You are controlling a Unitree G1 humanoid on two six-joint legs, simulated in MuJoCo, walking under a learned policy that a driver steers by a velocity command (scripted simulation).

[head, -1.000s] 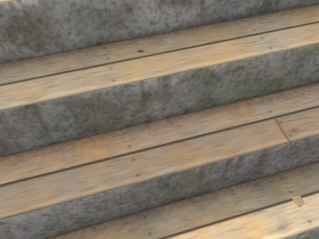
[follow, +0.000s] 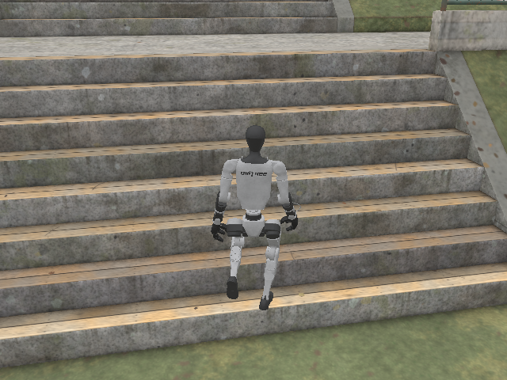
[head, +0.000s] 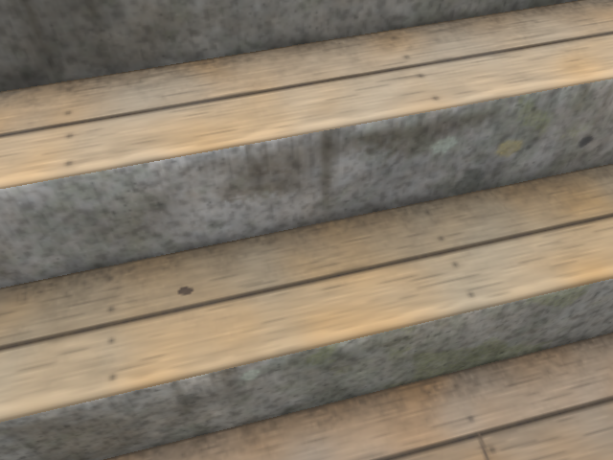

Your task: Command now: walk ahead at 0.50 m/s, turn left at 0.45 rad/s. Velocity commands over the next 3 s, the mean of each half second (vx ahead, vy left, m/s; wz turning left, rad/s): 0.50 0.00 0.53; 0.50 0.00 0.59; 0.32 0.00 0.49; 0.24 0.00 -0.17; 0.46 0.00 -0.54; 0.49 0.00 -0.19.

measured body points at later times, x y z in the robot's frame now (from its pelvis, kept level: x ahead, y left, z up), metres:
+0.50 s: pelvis +0.24 +0.00 +0.12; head +0.24 -0.03 +0.57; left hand +0.15 +0.20 -0.02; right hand +0.48 -0.19 +0.02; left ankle +0.29 +0.10 -0.46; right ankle +0.09 -0.09 -0.63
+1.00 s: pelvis +0.49 +0.01 +0.41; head +0.48 -0.01 +0.86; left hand +0.52 +0.30 +0.32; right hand +0.65 -0.19 +0.25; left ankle +0.36 +0.12 -0.12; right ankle +0.59 -0.07 -0.25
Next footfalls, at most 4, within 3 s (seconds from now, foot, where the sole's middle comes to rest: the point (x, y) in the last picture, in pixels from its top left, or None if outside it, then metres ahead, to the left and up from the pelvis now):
0.46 left None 0.33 0.11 -0.50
0.86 right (347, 271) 0.63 -0.06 -0.29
1.40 left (55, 145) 0.74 0.37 -0.09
2.08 right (243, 97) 0.83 0.09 -0.09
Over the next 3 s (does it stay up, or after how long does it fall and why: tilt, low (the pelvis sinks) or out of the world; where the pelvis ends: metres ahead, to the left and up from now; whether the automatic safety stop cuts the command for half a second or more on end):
stays up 1.14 0.18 0.92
